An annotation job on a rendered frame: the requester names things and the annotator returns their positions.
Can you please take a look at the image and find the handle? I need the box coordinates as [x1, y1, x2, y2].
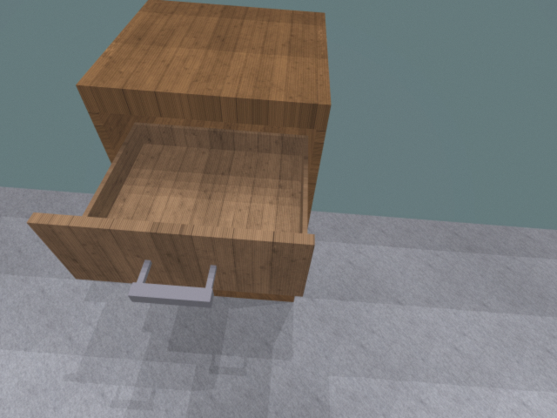
[128, 260, 217, 308]

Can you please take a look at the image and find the cabinet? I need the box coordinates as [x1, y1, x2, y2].
[76, 0, 331, 302]

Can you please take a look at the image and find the drawer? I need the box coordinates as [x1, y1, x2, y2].
[27, 122, 315, 297]

